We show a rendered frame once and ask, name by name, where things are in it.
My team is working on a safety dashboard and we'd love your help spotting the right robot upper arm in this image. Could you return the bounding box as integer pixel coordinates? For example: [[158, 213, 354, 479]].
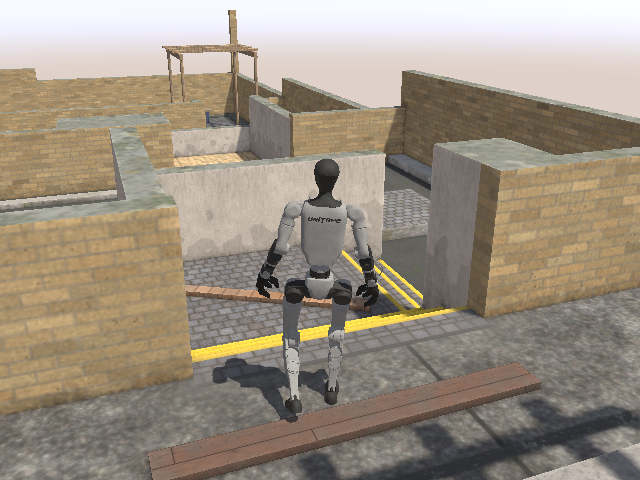
[[345, 203, 370, 260]]

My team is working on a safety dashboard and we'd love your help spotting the robot right shin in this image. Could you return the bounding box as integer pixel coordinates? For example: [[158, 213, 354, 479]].
[[328, 327, 345, 392]]

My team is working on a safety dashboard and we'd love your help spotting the left robot upper arm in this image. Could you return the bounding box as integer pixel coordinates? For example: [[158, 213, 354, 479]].
[[273, 201, 304, 255]]

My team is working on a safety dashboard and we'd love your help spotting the right robot hand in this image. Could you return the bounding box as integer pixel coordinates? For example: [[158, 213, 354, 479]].
[[356, 284, 379, 307]]

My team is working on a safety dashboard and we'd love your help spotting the left robot hand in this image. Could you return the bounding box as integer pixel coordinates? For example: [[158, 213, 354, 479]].
[[256, 273, 279, 298]]

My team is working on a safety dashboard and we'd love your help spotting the right robot forearm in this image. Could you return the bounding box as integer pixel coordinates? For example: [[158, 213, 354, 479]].
[[359, 244, 378, 287]]

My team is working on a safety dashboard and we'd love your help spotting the left robot forearm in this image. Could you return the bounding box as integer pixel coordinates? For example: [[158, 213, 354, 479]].
[[259, 239, 282, 279]]

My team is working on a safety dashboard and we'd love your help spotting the right robot foot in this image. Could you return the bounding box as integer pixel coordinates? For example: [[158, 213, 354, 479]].
[[325, 380, 339, 405]]

